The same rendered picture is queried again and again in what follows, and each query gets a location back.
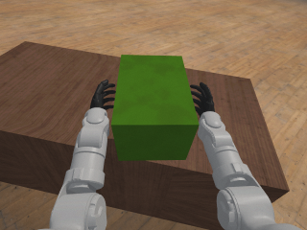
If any right robot upper arm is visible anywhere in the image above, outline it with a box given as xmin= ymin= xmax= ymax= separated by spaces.
xmin=217 ymin=186 xmax=302 ymax=230

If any left robot upper arm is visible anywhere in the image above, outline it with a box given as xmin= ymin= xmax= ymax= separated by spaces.
xmin=37 ymin=193 xmax=107 ymax=230

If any right robot hand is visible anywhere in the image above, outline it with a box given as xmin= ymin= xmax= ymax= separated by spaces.
xmin=190 ymin=82 xmax=215 ymax=117

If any right robot forearm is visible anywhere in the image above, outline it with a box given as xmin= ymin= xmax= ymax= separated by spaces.
xmin=198 ymin=111 xmax=275 ymax=220

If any left robot forearm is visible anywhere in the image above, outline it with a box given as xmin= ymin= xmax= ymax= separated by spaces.
xmin=49 ymin=107 xmax=109 ymax=228

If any left robot hand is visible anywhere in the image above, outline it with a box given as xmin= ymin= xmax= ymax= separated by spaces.
xmin=89 ymin=80 xmax=116 ymax=110

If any pedestal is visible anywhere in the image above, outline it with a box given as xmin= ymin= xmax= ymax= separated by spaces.
xmin=0 ymin=41 xmax=290 ymax=230

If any carton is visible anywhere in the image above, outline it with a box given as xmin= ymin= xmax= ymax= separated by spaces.
xmin=111 ymin=55 xmax=200 ymax=161

